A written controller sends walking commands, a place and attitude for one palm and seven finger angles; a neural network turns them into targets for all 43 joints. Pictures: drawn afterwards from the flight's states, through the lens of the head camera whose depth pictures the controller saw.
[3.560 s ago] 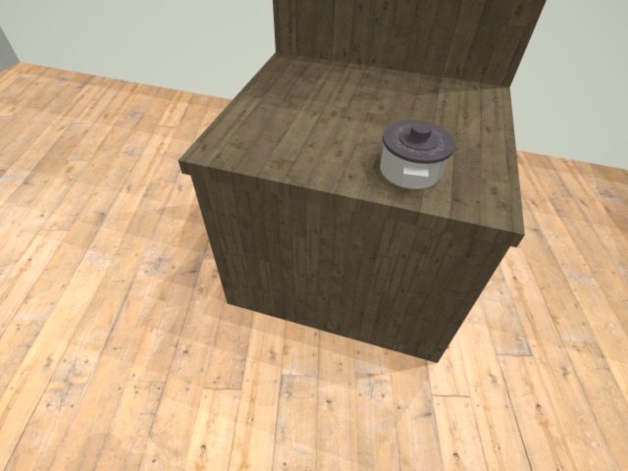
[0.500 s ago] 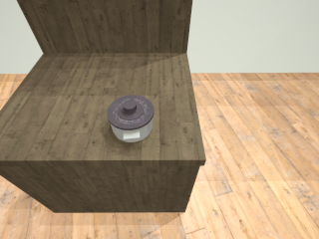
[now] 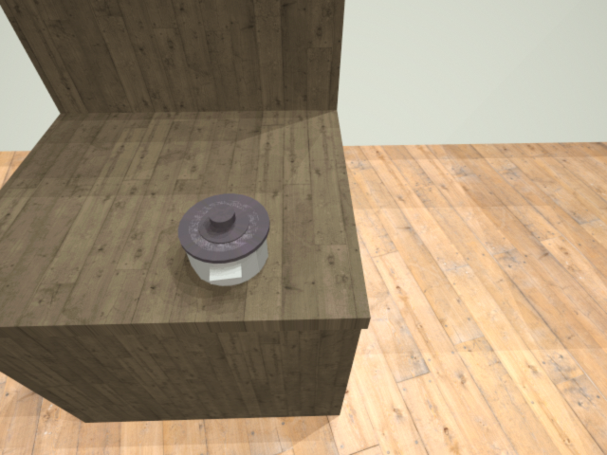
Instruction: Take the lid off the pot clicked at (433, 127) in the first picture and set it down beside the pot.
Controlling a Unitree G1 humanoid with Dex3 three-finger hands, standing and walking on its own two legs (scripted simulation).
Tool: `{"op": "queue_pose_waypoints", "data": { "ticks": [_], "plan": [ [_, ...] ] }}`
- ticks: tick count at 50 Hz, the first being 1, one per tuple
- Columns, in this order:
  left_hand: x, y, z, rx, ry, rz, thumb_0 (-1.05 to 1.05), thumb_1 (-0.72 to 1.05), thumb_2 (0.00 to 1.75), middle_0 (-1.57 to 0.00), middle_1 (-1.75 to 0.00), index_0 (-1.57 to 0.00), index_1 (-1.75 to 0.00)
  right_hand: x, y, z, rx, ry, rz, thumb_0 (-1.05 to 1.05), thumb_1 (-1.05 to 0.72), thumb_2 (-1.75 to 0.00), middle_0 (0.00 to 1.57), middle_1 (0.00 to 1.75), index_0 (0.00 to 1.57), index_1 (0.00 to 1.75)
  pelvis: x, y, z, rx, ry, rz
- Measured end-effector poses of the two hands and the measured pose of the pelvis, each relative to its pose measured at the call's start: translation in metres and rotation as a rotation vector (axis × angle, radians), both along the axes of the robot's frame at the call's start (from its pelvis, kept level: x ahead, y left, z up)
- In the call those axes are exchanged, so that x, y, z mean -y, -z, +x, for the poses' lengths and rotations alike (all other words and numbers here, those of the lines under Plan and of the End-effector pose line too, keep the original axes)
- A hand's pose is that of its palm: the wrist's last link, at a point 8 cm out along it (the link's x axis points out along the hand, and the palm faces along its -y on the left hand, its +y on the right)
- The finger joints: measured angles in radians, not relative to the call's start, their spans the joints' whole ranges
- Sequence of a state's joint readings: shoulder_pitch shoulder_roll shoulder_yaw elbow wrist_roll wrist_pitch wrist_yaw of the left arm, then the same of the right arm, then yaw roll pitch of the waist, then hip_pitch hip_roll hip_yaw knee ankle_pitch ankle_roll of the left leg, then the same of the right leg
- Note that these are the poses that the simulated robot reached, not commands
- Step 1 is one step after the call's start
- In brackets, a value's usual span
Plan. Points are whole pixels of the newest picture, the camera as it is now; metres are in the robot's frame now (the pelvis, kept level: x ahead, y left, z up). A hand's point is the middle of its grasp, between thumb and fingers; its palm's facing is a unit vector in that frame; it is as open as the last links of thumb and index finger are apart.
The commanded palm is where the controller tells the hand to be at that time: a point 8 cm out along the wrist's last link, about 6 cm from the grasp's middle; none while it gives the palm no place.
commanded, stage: come to a stop and stand still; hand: left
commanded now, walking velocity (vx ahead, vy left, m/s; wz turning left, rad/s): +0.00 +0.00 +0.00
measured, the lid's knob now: (222, 216) +0.48 +0.16 +0.02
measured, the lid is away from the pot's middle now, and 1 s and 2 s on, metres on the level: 0.00 0.00 0.00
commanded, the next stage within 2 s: look again from close up in 0.60 s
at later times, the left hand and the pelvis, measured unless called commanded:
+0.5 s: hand out of the picture -0.01 +0.14 -0.18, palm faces +0.05 -0.98 -0.18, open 7.3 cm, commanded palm none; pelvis +0.03 -0.01 +0.00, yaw +0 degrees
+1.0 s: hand out of the picture +0.05 +0.19 -0.19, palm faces -0.01 -0.98 -0.21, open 7.4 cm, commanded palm none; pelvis +0.02 +0.01 -0.01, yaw -1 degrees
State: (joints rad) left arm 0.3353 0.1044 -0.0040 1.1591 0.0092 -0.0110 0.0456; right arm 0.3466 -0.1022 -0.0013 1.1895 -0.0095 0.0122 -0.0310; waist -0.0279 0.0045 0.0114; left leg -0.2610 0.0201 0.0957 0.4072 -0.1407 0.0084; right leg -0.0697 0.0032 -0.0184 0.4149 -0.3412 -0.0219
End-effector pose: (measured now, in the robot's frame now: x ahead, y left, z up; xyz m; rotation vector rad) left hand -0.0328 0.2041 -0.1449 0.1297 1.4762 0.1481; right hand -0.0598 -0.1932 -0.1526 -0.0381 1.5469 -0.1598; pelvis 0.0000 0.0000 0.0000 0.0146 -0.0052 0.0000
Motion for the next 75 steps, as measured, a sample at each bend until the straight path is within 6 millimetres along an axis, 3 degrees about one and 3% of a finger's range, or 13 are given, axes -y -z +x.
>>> {"op": "queue_pose_waypoints", "data": {
  "ticks": [5,16,26,40,46,56,65,75],
  "plan": [
    [0.004,-0.001,0.004,-0.001,-0.014,0.005,0.0,0.91,0.89,-0.2,-0.3,-0.2,-0.3,0.0,0.003,0.032,0.057,-0.022,0.008,0.0,-0.91,-0.9,0.2,0.3,0.2,0.3,0.003,0.001,0.008,-0.001,0.0,0.001],
    [0.015,0.002,0.009,-0.019,-0.033,-0.005,0.0,0.91,0.89,-0.2,-0.3,-0.2,-0.3,0.033,0.0,0.076,0.114,-0.059,-0.062,0.01,-0.92,-0.9,0.2,0.3,0.2,0.3,0.01,0.002,0.024,0.001,-0.002,0.005],
    [0.013,0.003,0.019,-0.004,-0.033,0.003,0.0,0.91,0.89,-0.2,-0.3,-0.2,-0.3,0.044,-0.003,0.105,0.168,-0.084,-0.084,0.01,-0.92,-0.9,0.2,0.3,0.2,0.3,0.014,0.002,0.031,0.007,-0.002,0.006],
    [-0.002,0.005,0.031,0.048,0.024,0.024,0.0,0.91,0.89,-0.2,-0.3,-0.2,-0.3,0.042,-0.001,0.11,0.223,-0.082,-0.086,0.0,-0.92,-0.9,0.2,0.3,0.2,0.3,0.006,0.008,0.027,-0.012,0.016,-0.026],
    [-0.022,0.013,0.055,0.111,0.047,0.029,0.0,0.91,0.89,-0.2,-0.3,-0.2,-0.3,0.03,0.001,0.103,0.242,-0.071,-0.103,0.0,-0.91,-0.9,0.2,0.3,0.2,0.3,-0.006,0.015,0.023,-0.012,0.015,-0.022],
    [-0.051,0.007,0.089,0.194,0.085,0.049,0.0,0.91,0.89,-0.2,-0.3,-0.2,-0.3,0.015,-0.005,0.096,0.224,-0.082,-0.101,0.0,-0.92,-0.9,0.2,0.3,0.2,0.3,-0.021,0.012,0.017,-0.028,0.016,-0.019],
    [-0.059,0.002,0.08,0.158,0.088,0.063,0.0,0.91,0.89,-0.2,-0.3,-0.2,-0.3,0.012,-0.007,0.103,0.227,-0.089,-0.092,0.0,-0.91,-0.9,0.2,0.3,0.2,0.3,-0.023,0.008,0.02,-0.035,0.019,-0.009],
    [-0.047,0.004,0.06,0.107,0.067,0.041,0.0,0.91,0.89,-0.2,-0.3,-0.2,-0.3,0.017,-0.009,0.114,0.234,-0.1,-0.095,0.0,-0.91,-0.9,0.2,0.3,0.2,0.3,-0.018,0.006,0.023,-0.023,0.019,-0.006]
  ]
}}
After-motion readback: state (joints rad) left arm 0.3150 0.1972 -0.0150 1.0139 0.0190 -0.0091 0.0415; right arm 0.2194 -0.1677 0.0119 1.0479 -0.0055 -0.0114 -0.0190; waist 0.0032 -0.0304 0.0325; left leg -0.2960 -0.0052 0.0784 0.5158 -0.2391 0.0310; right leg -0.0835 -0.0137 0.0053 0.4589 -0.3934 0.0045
